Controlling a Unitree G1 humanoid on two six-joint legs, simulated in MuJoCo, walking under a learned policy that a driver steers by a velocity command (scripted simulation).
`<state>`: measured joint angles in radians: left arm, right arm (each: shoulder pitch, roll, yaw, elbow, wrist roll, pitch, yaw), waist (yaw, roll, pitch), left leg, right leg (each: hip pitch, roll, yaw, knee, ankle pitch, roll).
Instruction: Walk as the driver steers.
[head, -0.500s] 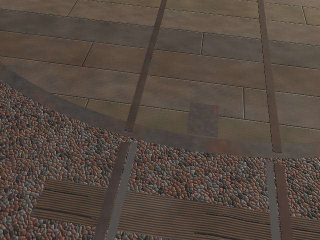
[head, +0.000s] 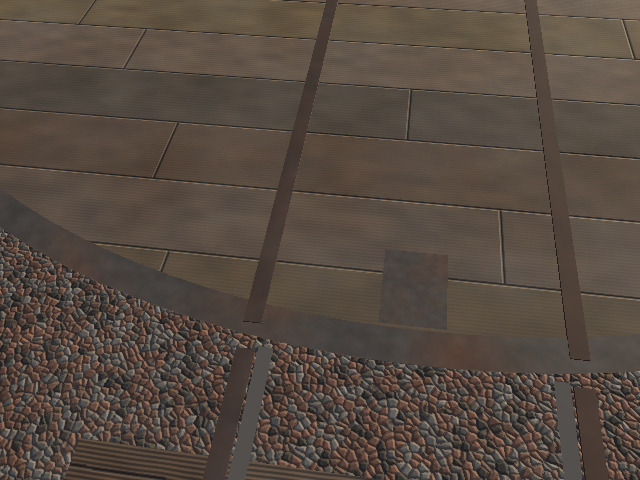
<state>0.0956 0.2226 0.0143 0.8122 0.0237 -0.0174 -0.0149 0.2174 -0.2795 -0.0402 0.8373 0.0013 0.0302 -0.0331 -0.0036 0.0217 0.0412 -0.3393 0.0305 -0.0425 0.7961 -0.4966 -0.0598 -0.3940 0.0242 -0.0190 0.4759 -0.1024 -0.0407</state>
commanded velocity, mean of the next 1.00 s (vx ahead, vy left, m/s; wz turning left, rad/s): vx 0.34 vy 0.00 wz -0.05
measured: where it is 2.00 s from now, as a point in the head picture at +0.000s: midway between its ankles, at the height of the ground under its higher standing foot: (343, 338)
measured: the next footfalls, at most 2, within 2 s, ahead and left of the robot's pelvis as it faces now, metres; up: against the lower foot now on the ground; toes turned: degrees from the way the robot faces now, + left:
left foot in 0.08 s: +0.05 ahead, +0.15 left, +0.00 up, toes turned -1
left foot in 0.80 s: +0.45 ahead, +0.16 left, +0.00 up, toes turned +1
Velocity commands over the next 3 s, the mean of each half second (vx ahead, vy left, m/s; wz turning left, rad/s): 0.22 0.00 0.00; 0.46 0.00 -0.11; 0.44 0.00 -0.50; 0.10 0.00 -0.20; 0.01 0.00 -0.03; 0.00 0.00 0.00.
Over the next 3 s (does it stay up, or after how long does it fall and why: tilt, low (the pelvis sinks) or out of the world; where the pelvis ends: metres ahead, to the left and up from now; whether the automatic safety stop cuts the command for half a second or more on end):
stays up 0.79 0.00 0.00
